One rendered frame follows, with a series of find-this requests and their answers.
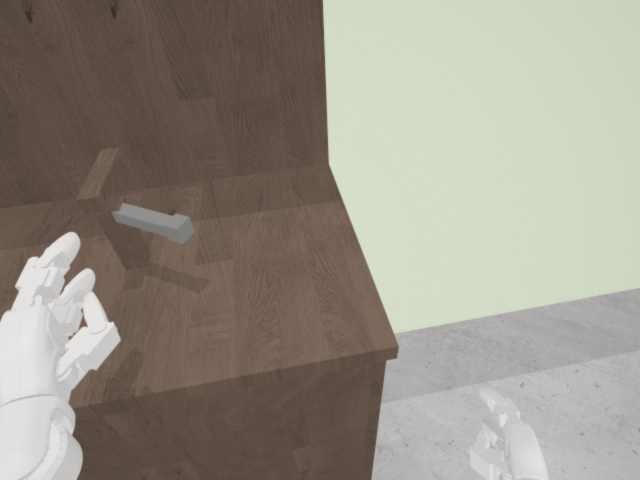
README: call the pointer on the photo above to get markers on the robot left hand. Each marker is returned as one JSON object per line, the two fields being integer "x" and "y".
{"x": 34, "y": 333}

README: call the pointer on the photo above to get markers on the robot left forearm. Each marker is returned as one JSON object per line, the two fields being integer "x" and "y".
{"x": 36, "y": 441}

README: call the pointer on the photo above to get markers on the counter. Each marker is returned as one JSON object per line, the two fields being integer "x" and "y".
{"x": 255, "y": 350}

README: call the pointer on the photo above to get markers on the robot right hand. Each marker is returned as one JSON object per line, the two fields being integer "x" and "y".
{"x": 518, "y": 454}

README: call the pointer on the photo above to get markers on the tap lever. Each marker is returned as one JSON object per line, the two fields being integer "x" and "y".
{"x": 177, "y": 228}

